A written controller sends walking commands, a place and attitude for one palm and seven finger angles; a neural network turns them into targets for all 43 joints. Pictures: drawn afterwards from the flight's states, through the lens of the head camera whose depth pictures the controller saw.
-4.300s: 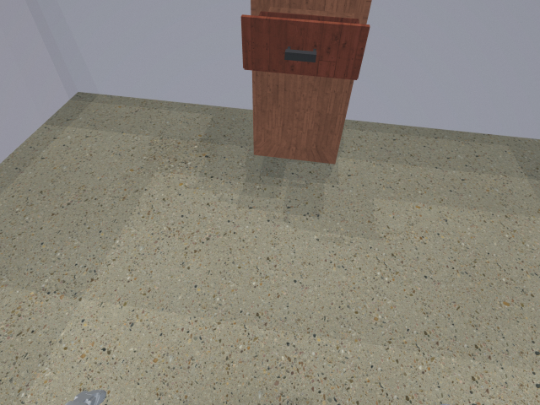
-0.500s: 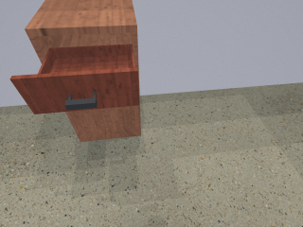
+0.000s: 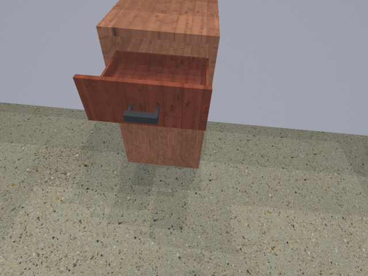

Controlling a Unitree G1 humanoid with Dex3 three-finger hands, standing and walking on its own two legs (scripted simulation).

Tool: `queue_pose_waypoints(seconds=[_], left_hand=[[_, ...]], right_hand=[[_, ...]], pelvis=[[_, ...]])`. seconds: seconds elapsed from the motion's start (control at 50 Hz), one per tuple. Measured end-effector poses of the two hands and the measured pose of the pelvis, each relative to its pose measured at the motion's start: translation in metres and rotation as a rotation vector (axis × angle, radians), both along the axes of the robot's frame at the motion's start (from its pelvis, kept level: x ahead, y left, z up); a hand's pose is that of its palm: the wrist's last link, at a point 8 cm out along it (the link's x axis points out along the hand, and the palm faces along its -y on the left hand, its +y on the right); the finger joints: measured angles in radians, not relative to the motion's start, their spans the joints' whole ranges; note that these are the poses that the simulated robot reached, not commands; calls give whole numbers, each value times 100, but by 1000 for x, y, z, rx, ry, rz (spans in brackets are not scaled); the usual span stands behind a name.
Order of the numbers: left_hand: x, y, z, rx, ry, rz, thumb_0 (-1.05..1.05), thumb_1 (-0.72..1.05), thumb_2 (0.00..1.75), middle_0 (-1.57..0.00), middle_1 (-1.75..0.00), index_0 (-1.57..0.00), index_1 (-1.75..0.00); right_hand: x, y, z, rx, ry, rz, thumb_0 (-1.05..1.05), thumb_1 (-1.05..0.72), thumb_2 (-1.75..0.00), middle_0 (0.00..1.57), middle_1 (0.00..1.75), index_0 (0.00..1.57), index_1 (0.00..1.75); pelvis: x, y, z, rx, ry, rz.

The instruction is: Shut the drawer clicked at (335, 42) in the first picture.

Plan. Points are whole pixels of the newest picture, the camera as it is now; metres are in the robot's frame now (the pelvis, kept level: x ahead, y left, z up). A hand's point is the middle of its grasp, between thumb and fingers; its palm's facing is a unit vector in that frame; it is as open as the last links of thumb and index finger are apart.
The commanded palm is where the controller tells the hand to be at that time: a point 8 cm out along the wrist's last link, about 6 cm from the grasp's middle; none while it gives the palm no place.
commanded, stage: take the last steps up to it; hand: left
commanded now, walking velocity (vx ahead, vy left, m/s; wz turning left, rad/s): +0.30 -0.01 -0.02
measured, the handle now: (142, 112) +0.58 +0.20 -0.01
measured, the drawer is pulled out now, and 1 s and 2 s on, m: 0.30 0.30 0.30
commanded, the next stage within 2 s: come to a stop and stand still in 0.88 s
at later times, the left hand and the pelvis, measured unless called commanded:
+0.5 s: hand (138, 240) +0.24 +0.15 -0.17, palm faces -0.03 -0.98 -0.21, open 7.4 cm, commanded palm none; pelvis +0.12 -0.03 -0.02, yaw -2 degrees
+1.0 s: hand (137, 260) +0.19 +0.14 -0.19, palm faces +0.09 -0.99 -0.13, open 7.3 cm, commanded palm none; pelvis +0.25 -0.02 +0.00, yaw -1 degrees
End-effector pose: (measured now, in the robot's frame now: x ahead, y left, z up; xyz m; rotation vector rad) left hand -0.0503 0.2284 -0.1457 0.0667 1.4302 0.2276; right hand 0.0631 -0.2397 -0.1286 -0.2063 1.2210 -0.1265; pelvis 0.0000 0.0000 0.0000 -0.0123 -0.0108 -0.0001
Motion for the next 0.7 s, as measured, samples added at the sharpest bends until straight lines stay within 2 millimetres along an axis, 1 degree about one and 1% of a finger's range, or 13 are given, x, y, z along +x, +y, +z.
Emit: queue_pose_waypoints(seconds=[0.04,0.08,0.12,0.16,0.24,0.34,0.4,0.46,0.5,0.54,0.58,0.62,0.7], left_hand=[[-12,7,-6,-16,61,2,0,91,90,-20,-30,-20,-30],[-12,13,-5,-26,100,-13,1,91,90,-20,-30,-20,-30],[-1,17,-2,-34,98,-26,1,91,90,-20,-30,-20,-30],[18,20,0,-35,67,-37,1,91,90,-20,-30,-20,-30],[69,22,4,-23,-18,-59,1,91,90,-20,-30,-20,-30],[148,11,8,-4,-113,-117,1,91,90,-20,-30,-20,-30],[202,-3,10,10,-170,-166,1,91,90,-20,-30,-19,-30],[255,-20,9,29,-245,-206,1,91,90,-20,-30,-20,-30],[279,-30,7,44,-303,-209,0,91,90,-20,-30,-20,-30],[290,-39,10,45,-323,-196,0,91,90,-20,-30,-20,-30],[291,-46,13,43,-311,-177,0,91,90,-20,-30,-20,-30],[288,-50,16,47,-287,-149,0,92,90,-20,-30,-20,-30],[280,-45,19,62,-229,-121,-1,95,90,-20,-30,-20,-30]], right_hand=[[4,11,2,-7,-27,-6,0,-91,-90,20,30,20,30],[1,20,5,-6,-35,-25,0,-91,-90,20,30,20,30],[-9,23,8,-16,-16,-55,0,-92,-90,20,30,20,30],[-21,26,8,-15,30,-69,0,-93,-90,20,30,20,30],[-49,32,4,8,145,-104,0,-92,-90,20,30,20,30],[-74,37,-4,54,270,-168,0,-91,-90,20,30,20,30],[-80,35,-10,85,333,-207,0,-91,-90,20,30,20,30],[-76,27,-21,113,389,-232,0,-91,-90,20,30,20,30],[-65,17,-30,126,413,-231,0,-91,-90,20,30,20,30],[-42,5,-32,121,397,-219,1,-91,-90,20,30,20,30],[-10,-8,-31,108,344,-198,1,-91,-90,20,30,20,30],[29,-20,-27,91,269,-177,1,-91,-90,20,30,20,30],[105,-34,-17,68,118,-132,0,-91,-90,20,30,20,30]], pelvis=[[4,7,-2,4,-9,-6],[9,12,1,2,-15,-13],[16,15,5,1,-18,-12],[23,17,8,4,-19,-9],[39,16,10,15,-18,-12],[65,6,6,32,-16,-23],[85,-5,1,40,-12,-31],[110,-22,-9,41,-10,-33],[122,-33,-17,38,-13,-27],[132,-39,-16,25,-23,-19],[142,-43,-10,17,-26,-14],[152,-46,-4,13,-23,-10],[173,-50,3,9,-12,-4]])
